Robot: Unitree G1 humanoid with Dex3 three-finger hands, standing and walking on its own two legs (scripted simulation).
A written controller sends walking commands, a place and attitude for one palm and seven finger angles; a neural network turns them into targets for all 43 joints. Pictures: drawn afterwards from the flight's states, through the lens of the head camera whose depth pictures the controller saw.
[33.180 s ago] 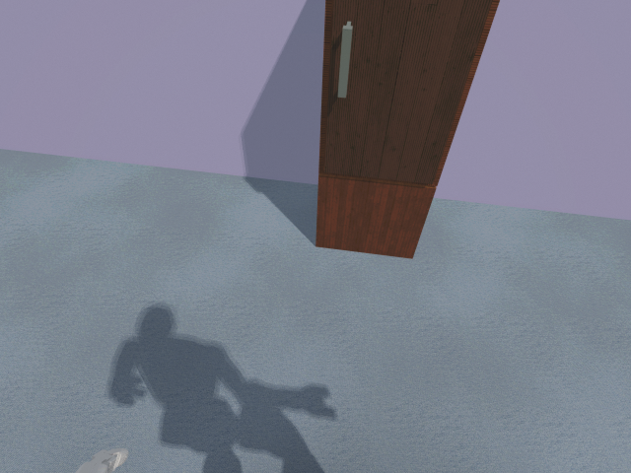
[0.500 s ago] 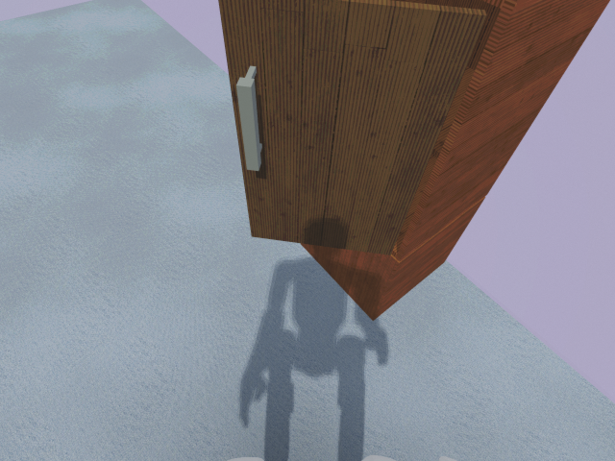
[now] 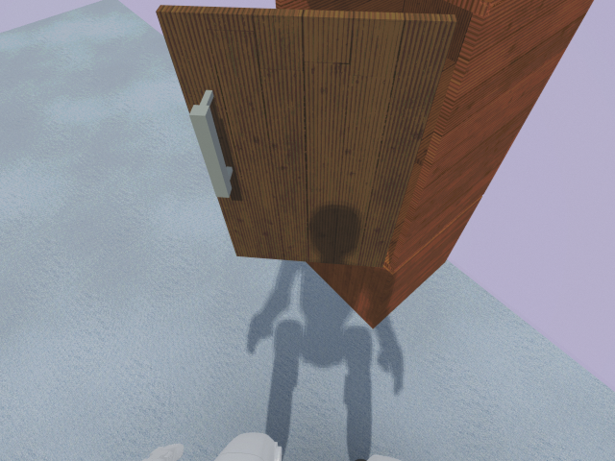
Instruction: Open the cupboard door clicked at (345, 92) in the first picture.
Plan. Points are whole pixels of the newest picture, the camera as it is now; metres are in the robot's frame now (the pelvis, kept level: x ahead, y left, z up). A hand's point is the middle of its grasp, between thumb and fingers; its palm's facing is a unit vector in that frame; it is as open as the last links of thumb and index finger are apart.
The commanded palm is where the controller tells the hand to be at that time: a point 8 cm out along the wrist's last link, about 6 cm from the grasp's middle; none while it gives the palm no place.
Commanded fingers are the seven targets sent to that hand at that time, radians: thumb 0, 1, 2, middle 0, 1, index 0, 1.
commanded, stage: come to a stop and stand still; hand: left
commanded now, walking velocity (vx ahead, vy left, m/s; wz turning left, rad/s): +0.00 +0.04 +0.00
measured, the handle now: (216, 147) +0.56 +0.18 +0.05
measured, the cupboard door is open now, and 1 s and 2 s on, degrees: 44 44 44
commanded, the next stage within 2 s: none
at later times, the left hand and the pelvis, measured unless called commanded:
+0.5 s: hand out of the picture -0.06 +0.27 -0.17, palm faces +0.06 -0.97 -0.25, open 7.4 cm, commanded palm none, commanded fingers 0.00 0.90 0.90 -0.20 -0.30 -0.20 -0.30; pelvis -0.08 +0.07 -0.01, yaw +0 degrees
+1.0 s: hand out of the picture -0.14 +0.26 -0.17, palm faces +0.02 -0.99 -0.17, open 7.4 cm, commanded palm none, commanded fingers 0.00 0.90 0.90 -0.20 -0.30 -0.20 -0.30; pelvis -0.13 +0.10 +0.00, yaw -1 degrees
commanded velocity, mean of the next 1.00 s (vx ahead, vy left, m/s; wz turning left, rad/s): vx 0.00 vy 0.00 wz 0.00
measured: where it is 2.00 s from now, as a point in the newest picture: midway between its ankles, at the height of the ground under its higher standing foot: outside the picture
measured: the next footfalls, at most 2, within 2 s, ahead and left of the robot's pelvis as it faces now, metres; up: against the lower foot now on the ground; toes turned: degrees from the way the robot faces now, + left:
left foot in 0.18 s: +0.01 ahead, +0.14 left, +0.00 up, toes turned +3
right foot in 0.36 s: +0.03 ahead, -0.05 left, +0.00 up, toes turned -2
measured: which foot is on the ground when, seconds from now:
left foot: up 0.00-0.16, down 0.18-1.00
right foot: down 0.00-0.20, up 0.22-0.34, down 0.36-0.56, up 0.58-0.78, down 0.80-1.00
